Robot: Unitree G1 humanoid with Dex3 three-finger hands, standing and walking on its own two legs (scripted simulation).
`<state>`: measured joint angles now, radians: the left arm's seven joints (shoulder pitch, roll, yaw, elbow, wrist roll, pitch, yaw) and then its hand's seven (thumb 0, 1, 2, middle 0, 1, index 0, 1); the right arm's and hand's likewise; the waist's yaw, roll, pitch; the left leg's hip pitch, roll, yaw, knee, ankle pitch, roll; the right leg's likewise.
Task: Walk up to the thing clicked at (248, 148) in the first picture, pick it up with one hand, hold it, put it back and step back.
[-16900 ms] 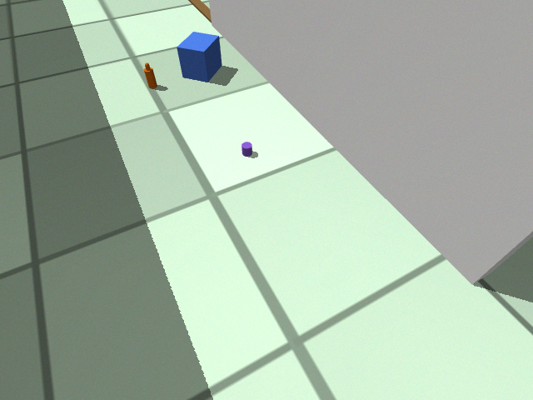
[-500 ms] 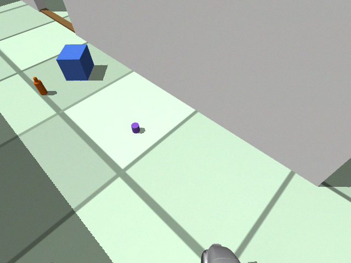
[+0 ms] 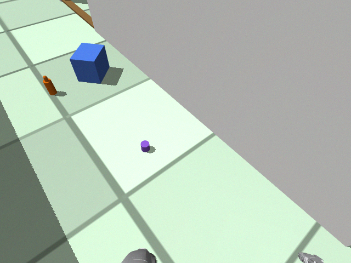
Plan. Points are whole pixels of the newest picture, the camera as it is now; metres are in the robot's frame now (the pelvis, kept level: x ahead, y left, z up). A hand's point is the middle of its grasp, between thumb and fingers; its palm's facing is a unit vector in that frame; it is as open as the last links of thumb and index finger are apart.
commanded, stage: walk up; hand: left
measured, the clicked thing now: (145, 146) +0.88 +0.22 -0.73
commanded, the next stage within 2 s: none
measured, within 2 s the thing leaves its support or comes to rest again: neither
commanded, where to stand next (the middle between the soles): +0.49 +0.00 m, yaw -2 degrees
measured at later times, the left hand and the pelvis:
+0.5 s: hand (92, 196) +0.29 +0.25 -0.12, palm faces -0.07 -0.91 -0.42, open 7.3 cm; pelvis +0.19 -0.02 +0.00, yaw -2 degrees
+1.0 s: hand (91, 163) +0.41 +0.30 -0.15, palm faces -0.09 -0.93 -0.34, open 7.3 cm; pelvis +0.35 +0.02 +0.01, yaw -2 degrees
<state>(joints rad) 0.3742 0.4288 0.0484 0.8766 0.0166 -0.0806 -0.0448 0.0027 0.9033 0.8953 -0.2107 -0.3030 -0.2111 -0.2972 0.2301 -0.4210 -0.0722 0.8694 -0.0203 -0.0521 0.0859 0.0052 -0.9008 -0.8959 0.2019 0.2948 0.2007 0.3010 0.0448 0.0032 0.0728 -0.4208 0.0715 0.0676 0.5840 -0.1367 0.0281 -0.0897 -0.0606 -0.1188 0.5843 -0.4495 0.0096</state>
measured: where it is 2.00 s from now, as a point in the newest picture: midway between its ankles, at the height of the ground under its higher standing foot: (175, 210)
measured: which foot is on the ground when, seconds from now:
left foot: down 0.00-0.46, up 0.48-0.82, down 0.84-1.00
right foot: down 0.00-0.02, up 0.04-0.42, down 0.44-0.86, up 0.88-1.00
